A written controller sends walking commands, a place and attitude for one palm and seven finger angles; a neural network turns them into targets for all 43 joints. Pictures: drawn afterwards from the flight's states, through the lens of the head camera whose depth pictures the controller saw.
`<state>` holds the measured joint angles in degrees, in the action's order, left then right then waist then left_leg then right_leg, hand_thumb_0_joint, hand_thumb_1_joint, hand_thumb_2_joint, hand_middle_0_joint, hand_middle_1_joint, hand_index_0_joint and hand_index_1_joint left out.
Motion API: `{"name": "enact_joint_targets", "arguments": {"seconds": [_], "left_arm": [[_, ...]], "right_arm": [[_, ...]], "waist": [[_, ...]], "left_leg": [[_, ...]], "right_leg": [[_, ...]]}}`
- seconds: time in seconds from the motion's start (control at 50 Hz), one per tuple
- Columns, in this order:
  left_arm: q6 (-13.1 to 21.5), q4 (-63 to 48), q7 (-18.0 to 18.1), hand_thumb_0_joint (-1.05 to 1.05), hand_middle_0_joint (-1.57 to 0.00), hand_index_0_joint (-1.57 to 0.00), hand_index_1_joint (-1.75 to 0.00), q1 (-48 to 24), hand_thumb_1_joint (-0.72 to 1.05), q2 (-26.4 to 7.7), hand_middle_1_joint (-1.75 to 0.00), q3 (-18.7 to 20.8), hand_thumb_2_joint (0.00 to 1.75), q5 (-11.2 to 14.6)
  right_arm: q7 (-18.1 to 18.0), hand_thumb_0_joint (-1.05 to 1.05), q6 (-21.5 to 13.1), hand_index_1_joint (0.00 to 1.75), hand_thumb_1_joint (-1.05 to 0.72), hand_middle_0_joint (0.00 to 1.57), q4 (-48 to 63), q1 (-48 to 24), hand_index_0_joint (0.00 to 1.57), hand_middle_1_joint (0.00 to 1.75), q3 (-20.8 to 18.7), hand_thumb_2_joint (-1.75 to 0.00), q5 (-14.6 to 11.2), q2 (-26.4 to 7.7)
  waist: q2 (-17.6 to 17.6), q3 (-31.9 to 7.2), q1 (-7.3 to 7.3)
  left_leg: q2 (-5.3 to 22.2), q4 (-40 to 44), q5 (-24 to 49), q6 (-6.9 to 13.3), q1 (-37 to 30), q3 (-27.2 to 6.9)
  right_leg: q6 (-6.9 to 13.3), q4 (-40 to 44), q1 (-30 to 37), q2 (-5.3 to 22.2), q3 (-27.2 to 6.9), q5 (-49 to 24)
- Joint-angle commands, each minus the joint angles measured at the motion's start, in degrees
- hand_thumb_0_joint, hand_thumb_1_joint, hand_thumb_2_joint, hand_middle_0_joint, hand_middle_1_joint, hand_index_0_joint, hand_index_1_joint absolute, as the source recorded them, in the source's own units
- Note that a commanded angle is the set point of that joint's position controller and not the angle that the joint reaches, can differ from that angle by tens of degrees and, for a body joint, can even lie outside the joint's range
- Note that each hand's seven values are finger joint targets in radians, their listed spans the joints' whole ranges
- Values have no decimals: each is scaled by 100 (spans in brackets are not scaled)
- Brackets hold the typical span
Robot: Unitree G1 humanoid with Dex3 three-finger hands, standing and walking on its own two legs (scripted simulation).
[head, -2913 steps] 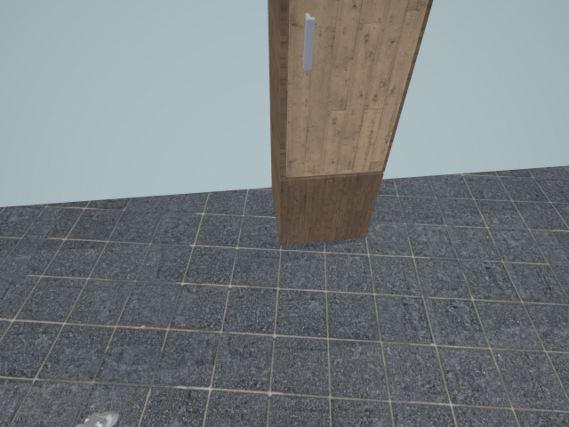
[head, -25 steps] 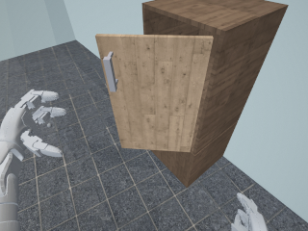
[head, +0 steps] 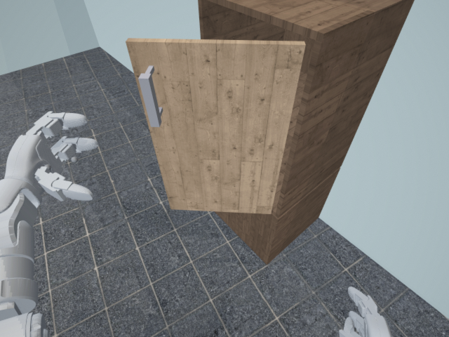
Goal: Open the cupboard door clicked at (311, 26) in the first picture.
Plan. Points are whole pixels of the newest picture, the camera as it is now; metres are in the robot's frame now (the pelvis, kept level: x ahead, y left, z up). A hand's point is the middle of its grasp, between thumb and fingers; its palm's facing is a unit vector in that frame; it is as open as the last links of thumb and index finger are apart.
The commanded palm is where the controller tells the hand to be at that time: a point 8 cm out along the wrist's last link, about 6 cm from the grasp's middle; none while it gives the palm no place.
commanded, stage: move the hooked fingers beside the handle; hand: left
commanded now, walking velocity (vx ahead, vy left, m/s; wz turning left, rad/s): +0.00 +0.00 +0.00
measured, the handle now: (153, 96) +0.56 +0.21 +0.15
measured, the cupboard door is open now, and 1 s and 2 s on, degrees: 46 46 46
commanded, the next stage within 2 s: none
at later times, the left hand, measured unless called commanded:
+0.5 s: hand (91, 135) +0.41 +0.28 +0.16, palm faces +0.02 -1.00 -0.01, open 14.0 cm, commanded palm +0.39 +0.33 +0.16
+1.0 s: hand (112, 115) +0.47 +0.26 +0.16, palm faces +0.01 -1.00 +0.01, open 14.0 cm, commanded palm +0.46 +0.32 +0.15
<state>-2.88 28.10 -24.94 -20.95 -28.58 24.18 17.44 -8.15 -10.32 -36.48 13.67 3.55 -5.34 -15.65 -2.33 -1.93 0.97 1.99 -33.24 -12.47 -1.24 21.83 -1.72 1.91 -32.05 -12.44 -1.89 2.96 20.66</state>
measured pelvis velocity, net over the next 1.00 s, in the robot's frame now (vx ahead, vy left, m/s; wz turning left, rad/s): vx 0.01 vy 0.02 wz -0.03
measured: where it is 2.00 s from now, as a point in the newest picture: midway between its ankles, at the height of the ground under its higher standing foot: outside the picture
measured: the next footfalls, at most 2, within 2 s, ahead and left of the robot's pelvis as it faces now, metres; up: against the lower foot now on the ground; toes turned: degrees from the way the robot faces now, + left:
none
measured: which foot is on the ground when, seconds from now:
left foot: down 0.00-1.00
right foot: down 0.00-1.00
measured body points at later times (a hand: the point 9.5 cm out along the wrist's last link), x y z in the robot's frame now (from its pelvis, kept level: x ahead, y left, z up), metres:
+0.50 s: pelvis +0.01 +0.03 +0.00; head +0.03 +0.03 +0.45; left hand +0.40 +0.33 +0.16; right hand +0.12 -0.24 -0.10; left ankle +0.05 +0.14 -0.73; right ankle -0.04 -0.10 -0.73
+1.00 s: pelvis +0.01 +0.02 -0.01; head +0.05 +0.03 +0.44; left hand +0.46 +0.32 +0.16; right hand +0.04 -0.26 -0.12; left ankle +0.05 +0.14 -0.73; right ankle -0.04 -0.10 -0.73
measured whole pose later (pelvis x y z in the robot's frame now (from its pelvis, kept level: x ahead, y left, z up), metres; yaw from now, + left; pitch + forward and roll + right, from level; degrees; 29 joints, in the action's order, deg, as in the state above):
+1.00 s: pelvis +0.01 +0.02 -0.01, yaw -2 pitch +9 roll -2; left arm 7.3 61.5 -22.1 -48.8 -34.8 23.2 9.8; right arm -5.7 -2.8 -39.2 21.7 1.8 -3.5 -17.0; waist -1.3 -3.5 -5.3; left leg 2.1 -38.5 -14.6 0.2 32.6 -0.2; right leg 0.4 -35.7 -22.9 -1.7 1.4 21.5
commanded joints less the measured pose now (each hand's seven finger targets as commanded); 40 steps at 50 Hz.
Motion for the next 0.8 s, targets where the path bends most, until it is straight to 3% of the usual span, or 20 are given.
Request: {"name": "enact_joint_targets", "arguments": {"seconds": [0.0, 0.02, 0.08, 0.16, 0.24, 0.26, 0.3, 0.32, 0.4, 0.42, 0.44, 0.5, 0.52, 0.54, 0.64, 0.66, 0.68, 0.72, 0.74, 0.78], "left_arm": [[405, -663, -54, 0, -30, -30, -120, -2378, -50, -1739, -120, 365, 30, 53], [446, -651, -50, 0, -30, -30, -120, -2307, -50, -1757, -120, 415, 30, 87], [493, -650, -43, 0, -30, -30, -120, -2237, -50, -1850, -120, 527, 30, 38], [577, -585, 22, 0, -30, -30, -120, -2266, -50, -2005, -120, 698, 30, 15], [625, -547, 100, 0, -30, -30, -120, -2672, -50, -1926, -120, 573, 30, -49], [629, -553, 116, 0, -30, -30, -120, -2943, -50, -1825, -120, 417, 30, -95], [622, -349, 144, 0, -30, -30, -120, -3221, -50, -1752, -120, 299, 30, -143], [662, -310, 171, 0, -30, -30, -120, -3347, -50, -1819, -120, 301, 30, -138], [787, -359, 218, 0, -30, -30, -120, -3772, -50, -1622, -120, 77, 30, -261], [832, -357, 236, 0, -30, -30, -120, -3690, -50, -1629, -120, 70, 30, -242], [830, -199, 259, 0, -30, -30, -120, -3731, -50, -1682, -120, 113, 30, -266], [744, 346, 281, 0, -30, -30, -120, -3704, -50, -1584, -120, 75, 30, -261], [742, 507, 309, 0, -30, -30, -120, -3648, -50, -1744, -120, 189, 30, -249], [711, 587, 333, 0, -30, -30, -120, -3777, -50, -1782, -120, 194, 30, -311], [860, 818, 509, 0, -30, -30, -120, -4218, -50, -1954, -120, 243, 30, -488], [937, 914, 534, 0, -30, -30, -120, -4369, -50, -2068, -120, 304, 30, -522], [1031, 808, 524, 0, -30, -30, -120, -4697, -50, -1900, -120, 90, 30, -545], [1218, 888, 505, 0, -30, -30, -120, -4906, -50, -1870, -120, 36, 30, -513], [1257, 1111, 491, 0, -30, -30, -120, -4856, -50, -2127, -120, 256, 30, -544], [1316, 1435, 430, 0, -30, -30, -120, -5213, -50, -2096, -120, 143, 30, -576]], "right_arm": [[-7, 0, -221, 30, -90, 20, 823, -305, 20, 30, -313, -90, 24, -769], [13, 0, -216, 30, -90, 20, 847, -263, 20, 30, -333, -90, 32, -765], [73, 0, -159, 30, -90, 20, 897, -191, 20, 30, -374, -90, 50, -796], [122, 0, -72, 30, -90, 20, 904, -81, 20, 30, -410, -90, 60, -833], [124, 0, -14, 30, -90, 20, 884, -4, 20, 30, -427, -90, 56, -839], [112, 0, 5, 30, -90, 20, 846, 31, 20, 30, -422, -90, 63, -849], [98, 0, 28, 30, -90, 20, 792, 131, 20, 30, -423, -90, 72, -872], [80, 0, 42, 30, -90, 20, 763, 179, 20, 30, -430, -90, 66, -875], [101, 0, 45, 30, -90, 20, 720, 273, 20, 30, -449, -90, 119, -896], [102, 0, 56, 30, -90, 20, 706, 325, 20, 30, -456, -90, 119, -899], [115, 0, 77, 30, -90, 20, 671, 321, 20, 30, -460, -90, 126, -918], [139, 0, 146, 30, -90, 20, 629, 371, 20, 30, -455, -90, 118, -926], [137, 0, 185, 30, -90, 20, 634, 426, 20, 30, -446, -90, 111, -937], [148, 0, 208, 30, -90, 20, 649, 386, 20, 30, -447, -90, 115, -954], [195, 0, 320, 30, -90, 20, 659, 529, 20, 30, -462, -90, 155, -972], [186, 0, 356, 30, -90, 20, 616, 588, 20, 30, -469, -90, 163, -986], [196, 0, 369, 30, -90, 20, 603, 608, 20, 30, -463, -90, 163, -982], [191, 0, 374, 30, -90, 20, 545, 707, 20, 30, -481, -90, 182, -983], [188, 0, 392, 30, -90, 20, 501, 722, 20, 30, -491, -90, 174, -1025], [172, 0, 428, 30, -90, 20, 404, 816, 20, 30, -485, -90, 183, -1037]], "waist": [[-150, -1266, -113], [-41, -1369, -73], [-172, -1650, -10], [-70, -1615, -7], [-180, -1492, -114], [-368, -1471, -186], [-365, -1397, -269], [-198, -1418, -302], [-737, -1891, -333], [-549, -2020, -333], [-590, -1957, -333], [-271, -1660, -342], [-41, -1632, -304], [-219, -1578, -300], [-260, -1710, -362], [-192, -1731, -414], [-433, -1805, -482], [-292, -1897, -558], [-359, -1892, -509], [-381, -1817, -626]], "left_leg": [[-287, 163, 698, 369, -1287, 101], [-295, 116, 826, 380, -1272, 109], [-286, 89, 1081, 381, -1398, 128], [-253, 85, 1186, 380, -1327, 140], [-226, 93, 1057, 383, -1374, 124], [-221, 95, 1003, 372, -1414, 101], [-197, 117, 856, 357, -1415, 36], [-190, 81, 860, 384, -1408, 49], [-155, 46, 1121, 308, -1886, -103], [-152, -1, 1260, 325, -1902, -92], [-130, 19, 1205, 306, -1897, -126], [-125, 72, 1002, 314, -1594, -116], [-140, 72, 964, 333, -1426, -91], [-137, 86, 947, 323, -1373, -79], [-124, 1, 989, 336, -1342, -73], [-103, -16, 1005, 331, -1339, -89], [-103, -29, 985, 313, -1451, -99], [-93, -98, 1015, 341, -1480, -101], [-81, -108, 953, 329, -1455, -114], [-88, -131, 832, 336, -1388, -115]], "right_leg": [[-186, 602, -675, 101, -254, -1750], [-184, 557, -547, 100, -251, -1914], [-161, 440, -530, 69, -208, -2212], [-151, 368, -566, 25, -169, -2301], [-131, 405, -795, -11, -138, -1991], [-116, 407, -915, -14, -127, -1865], [-104, 436, -1084, -31, -95, -1594], [-98, 454, -1041, -35, -101, -1582], [-42, 359, -1217, -36, -51, -1574], [-35, 348, -1098, -48, -44, -1681], [-42, 342, -1206, -58, -40, -1630], [-55, 360, -1263, -50, -16, -1516], [-46, 372, -1118, -54, -14, -1504], [-53, 340, -1193, -43, -26, -1516], [-69, 287, -1282, -43, -65, -1498], [-71, 275, -1292, -44, -73, -1513], [-69, 253, -1407, -44, -72, -1443], [-70, 269, -1378, -54, -78, -1437], [-66, 256, -1445, -69, -104, -1409], [-82, 259, -1578, -56, -111, -1326]]}}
